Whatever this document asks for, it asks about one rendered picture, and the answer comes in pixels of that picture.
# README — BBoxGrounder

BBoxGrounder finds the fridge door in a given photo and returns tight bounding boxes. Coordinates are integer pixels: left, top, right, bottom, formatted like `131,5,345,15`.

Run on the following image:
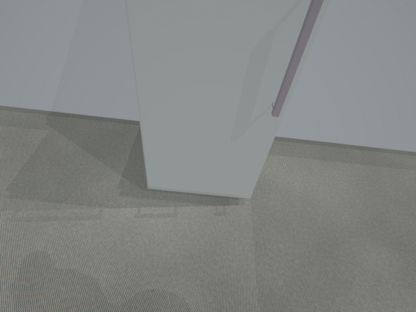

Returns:
127,0,329,196

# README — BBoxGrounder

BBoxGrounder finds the handle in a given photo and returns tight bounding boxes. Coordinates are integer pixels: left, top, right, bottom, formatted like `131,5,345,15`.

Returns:
272,0,324,117

